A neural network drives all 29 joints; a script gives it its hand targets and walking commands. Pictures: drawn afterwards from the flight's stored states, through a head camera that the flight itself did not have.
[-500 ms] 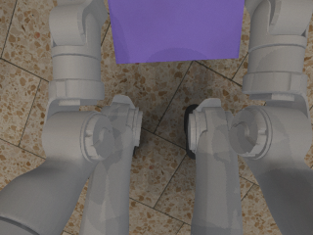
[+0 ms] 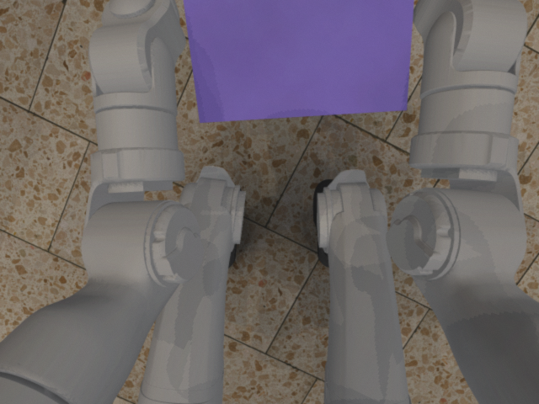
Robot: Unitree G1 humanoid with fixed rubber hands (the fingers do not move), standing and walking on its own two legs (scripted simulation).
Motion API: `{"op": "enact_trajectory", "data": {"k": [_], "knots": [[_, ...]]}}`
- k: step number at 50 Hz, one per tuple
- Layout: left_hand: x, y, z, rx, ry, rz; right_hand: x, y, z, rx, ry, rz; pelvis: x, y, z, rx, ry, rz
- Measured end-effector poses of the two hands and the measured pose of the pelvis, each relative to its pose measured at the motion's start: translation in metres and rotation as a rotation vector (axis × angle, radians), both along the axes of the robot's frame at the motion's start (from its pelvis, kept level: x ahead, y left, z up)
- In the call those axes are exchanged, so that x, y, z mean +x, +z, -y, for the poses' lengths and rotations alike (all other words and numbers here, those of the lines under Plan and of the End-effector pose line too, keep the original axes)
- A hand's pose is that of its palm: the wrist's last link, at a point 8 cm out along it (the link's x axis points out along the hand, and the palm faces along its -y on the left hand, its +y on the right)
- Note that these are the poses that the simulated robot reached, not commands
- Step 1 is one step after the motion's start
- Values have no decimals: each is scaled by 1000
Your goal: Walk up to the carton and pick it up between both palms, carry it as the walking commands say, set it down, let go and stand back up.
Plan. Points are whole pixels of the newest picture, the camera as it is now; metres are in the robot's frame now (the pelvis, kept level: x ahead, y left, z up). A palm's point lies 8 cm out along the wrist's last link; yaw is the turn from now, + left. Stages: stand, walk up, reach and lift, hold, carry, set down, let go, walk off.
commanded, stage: reach and lift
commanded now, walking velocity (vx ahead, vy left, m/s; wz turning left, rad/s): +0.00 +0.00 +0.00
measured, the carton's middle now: out of the picture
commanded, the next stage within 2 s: none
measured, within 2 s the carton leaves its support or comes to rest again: neither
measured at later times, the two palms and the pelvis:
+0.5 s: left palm out of the picture +0.52 +0.13 -0.02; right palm out of the picture +0.54 -0.14 +0.00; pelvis +0.00 +0.00 +0.05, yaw -1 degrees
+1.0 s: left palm out of the picture +0.49 +0.13 +0.05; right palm out of the picture +0.51 -0.14 +0.06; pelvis +0.00 +0.00 +0.11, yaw -1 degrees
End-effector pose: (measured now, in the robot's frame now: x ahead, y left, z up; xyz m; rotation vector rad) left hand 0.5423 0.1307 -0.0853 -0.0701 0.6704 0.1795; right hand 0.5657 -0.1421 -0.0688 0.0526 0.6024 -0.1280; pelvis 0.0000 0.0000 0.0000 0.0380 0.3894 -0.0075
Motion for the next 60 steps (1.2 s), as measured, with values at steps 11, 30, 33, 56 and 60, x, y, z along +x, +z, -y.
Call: {"op": "enact_trajectory", "data": {"k": [11,30,33,56,60], "knots": [[-8,33,0,-4,3,6,-10,31,0,-6,2,5,-1,24,2,6,-6,34],[-28,82,2,-3,-9,7,-34,80,2,-13,-8,6,-1,62,4,7,-16,103],[-32,90,0,-5,-3,0,-37,87,1,-6,-9,-2,-1,69,4,5,-16,115],[-56,156,1,-15,5,8,-60,153,1,-17,-1,5,5,122,7,-6,-18,206],[-58,169,2,-17,4,10,-64,166,3,-19,-5,6,6,132,9,-7,-18,225]]}}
